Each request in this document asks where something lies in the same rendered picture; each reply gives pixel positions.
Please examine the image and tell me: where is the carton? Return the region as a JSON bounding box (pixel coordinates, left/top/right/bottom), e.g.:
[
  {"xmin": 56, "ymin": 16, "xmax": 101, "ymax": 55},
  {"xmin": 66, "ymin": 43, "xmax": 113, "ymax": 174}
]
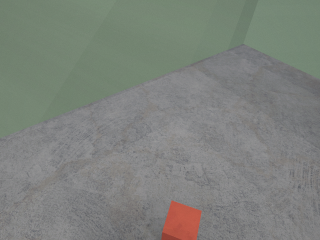
[{"xmin": 161, "ymin": 200, "xmax": 202, "ymax": 240}]

